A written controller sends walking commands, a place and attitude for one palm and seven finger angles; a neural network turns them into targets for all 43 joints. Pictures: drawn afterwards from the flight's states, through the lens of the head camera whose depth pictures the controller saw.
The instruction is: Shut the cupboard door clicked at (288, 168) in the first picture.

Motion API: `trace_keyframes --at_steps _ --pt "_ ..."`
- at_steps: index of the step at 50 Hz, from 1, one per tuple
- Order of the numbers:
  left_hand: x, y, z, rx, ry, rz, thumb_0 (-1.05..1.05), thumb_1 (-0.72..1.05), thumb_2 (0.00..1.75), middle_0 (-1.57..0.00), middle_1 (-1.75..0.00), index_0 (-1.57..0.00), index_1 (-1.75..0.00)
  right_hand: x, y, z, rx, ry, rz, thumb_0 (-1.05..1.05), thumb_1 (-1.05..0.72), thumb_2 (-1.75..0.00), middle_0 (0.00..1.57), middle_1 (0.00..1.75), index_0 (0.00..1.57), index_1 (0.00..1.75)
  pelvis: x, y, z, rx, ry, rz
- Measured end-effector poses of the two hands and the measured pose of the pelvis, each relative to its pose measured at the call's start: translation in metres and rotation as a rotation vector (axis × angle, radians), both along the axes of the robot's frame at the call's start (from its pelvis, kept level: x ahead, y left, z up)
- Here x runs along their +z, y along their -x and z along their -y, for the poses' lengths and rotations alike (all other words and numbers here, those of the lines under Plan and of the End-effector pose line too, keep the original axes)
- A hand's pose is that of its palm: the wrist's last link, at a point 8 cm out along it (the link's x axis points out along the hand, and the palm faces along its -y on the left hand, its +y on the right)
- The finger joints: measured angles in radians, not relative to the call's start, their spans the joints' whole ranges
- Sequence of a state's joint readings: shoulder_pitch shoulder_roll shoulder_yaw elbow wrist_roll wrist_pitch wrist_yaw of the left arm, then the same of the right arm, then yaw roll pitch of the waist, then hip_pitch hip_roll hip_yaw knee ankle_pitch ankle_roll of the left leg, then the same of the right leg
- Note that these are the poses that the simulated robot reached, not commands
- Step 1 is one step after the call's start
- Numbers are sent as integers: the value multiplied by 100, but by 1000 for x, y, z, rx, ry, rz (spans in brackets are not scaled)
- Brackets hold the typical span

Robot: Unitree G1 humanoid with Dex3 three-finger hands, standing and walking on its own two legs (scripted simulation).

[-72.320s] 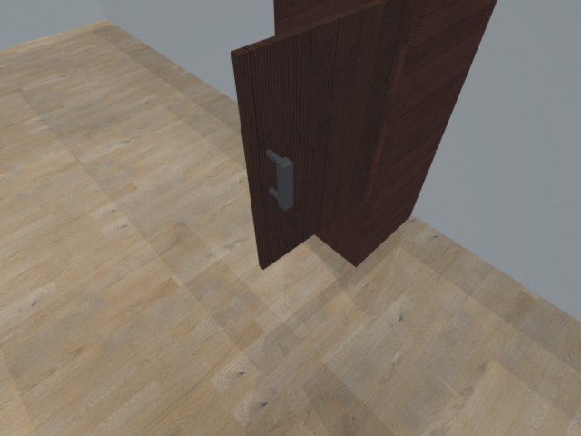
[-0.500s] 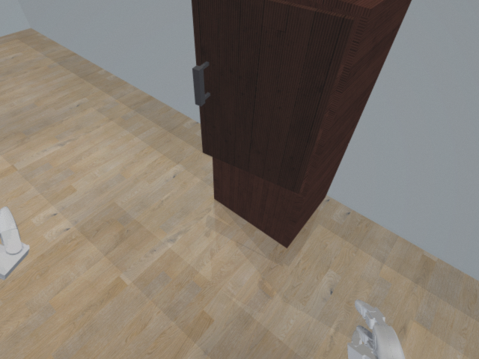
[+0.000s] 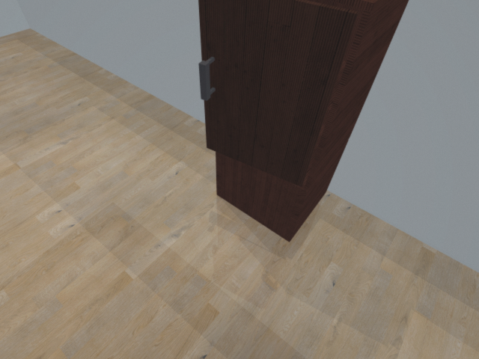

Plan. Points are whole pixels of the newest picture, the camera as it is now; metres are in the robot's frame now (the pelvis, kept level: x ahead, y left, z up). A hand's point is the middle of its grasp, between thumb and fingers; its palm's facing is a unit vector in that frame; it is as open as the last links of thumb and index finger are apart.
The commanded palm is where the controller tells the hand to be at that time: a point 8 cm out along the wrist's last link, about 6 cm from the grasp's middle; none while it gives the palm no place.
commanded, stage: let the arm hang, fingers relaxed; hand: left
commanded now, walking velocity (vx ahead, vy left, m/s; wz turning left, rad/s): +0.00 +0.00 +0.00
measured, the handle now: (208, 78) +0.89 +0.12 +0.00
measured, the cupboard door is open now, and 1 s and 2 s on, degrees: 9 9 9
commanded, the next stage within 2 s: look to check the result in 0.82 s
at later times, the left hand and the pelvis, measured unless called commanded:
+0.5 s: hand out of the picture -0.06 +0.17 -0.17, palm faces +0.02 -0.98 -0.18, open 7.4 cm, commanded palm none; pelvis -0.01 +0.01 +0.01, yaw -1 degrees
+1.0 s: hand out of the picture -0.03 +0.16 -0.17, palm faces +0.01 -0.98 -0.17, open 7.4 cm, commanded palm none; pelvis -0.01 +0.00 +0.01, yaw -1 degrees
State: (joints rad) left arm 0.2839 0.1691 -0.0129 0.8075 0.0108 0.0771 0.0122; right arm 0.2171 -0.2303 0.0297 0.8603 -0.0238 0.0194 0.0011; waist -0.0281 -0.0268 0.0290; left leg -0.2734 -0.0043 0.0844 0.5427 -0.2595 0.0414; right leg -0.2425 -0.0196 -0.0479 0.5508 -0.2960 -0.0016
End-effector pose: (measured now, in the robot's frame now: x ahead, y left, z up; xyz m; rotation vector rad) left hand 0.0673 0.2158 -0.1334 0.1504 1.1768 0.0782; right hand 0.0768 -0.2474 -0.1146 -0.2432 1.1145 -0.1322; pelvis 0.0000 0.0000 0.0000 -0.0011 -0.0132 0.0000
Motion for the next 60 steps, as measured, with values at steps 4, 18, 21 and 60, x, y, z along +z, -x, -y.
trace_keyframes --at_steps 4,18,21,60 --pt "-12 54 -13 82 -13 -136 -2 101 90 -21 -30 -21 -30 -4 56 -7 -36 4 -187 1 -90 -89 20 30 20 30 4 4 2 8 11 4" --pt "4 151 -20 110 -53 -406 0 92 90 -20 -30 -20 -30 -22 132 -43 -148 -96 -358 1 -90 -89 20 30 20 30 10 9 -7 -14 5 14" --pt "2 146 -13 106 -45 -385 0 92 90 -20 -30 -20 -30 -25 130 -48 -151 -114 -341 1 -90 -89 20 30 20 30 9 10 -7 -18 3 17" --pt "-4 95 0 70 -29 -286 0 91 90 -20 -30 -20 -30 -21 110 -31 -163 -90 -310 1 -91 -89 19 30 20 30 11 0 3 -24 2 15"
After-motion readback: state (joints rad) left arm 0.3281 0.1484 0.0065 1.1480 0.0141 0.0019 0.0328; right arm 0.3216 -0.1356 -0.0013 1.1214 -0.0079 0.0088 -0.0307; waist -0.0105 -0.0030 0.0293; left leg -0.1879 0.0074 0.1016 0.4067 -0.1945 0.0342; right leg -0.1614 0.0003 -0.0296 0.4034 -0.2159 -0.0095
